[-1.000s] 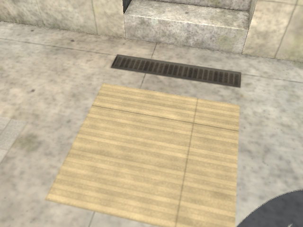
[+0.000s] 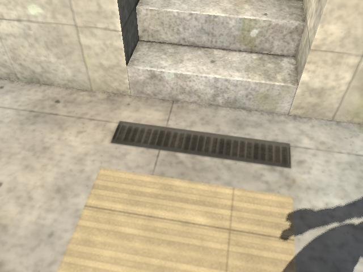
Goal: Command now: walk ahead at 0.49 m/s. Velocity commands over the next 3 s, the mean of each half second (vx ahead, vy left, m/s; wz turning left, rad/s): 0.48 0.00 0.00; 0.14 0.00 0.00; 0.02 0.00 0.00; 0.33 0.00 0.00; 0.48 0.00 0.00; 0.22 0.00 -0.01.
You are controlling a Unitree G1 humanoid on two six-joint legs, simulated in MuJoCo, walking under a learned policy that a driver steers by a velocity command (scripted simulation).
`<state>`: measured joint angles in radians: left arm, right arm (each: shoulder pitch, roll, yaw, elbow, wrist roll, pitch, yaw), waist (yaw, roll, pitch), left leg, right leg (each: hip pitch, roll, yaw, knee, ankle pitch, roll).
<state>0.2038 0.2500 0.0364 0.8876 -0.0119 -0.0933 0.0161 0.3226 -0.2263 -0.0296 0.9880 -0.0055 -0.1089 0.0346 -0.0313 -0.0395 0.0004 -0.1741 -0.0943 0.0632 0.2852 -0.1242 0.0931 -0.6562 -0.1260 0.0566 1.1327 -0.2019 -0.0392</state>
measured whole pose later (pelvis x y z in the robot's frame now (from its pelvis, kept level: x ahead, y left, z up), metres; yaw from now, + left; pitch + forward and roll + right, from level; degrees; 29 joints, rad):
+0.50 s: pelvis +0.27 -0.08 +0.00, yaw +1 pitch +1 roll +0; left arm 0.28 0.22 0.04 0.92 0.01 -0.11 -0.03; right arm 0.22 -0.28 -0.04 0.93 0.01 -0.09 -0.01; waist 0.02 0.04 0.01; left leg -0.58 0.09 -0.03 1.11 -0.26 0.04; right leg -0.22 0.04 -0.06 0.34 -0.14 -0.07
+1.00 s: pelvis +0.39 -0.06 -0.01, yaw +0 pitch +1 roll +1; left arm 0.21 0.22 0.04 1.01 0.01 0.01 0.04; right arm 0.12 -0.19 -0.03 0.95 -0.01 -0.02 -0.02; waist 0.01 -0.02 0.01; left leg -0.38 -0.03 0.04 0.48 -0.12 0.04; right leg -0.29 -0.04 0.02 0.60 -0.33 0.02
